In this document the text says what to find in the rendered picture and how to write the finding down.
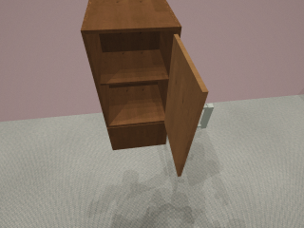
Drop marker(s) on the cupboard door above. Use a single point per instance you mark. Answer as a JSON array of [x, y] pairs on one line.
[[186, 97]]

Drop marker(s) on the handle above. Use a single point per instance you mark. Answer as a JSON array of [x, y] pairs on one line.
[[208, 109]]

